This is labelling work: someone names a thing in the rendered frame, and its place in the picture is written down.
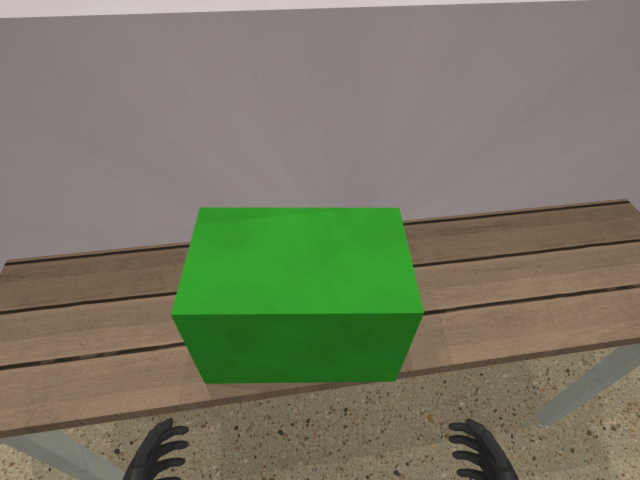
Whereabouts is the carton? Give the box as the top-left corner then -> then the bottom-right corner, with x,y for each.
171,208 -> 424,384

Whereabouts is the table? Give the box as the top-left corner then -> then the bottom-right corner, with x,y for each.
0,199 -> 640,480

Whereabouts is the left robot hand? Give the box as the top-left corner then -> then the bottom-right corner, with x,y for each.
123,418 -> 189,480

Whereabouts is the right robot hand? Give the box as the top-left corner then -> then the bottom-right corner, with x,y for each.
449,418 -> 519,480

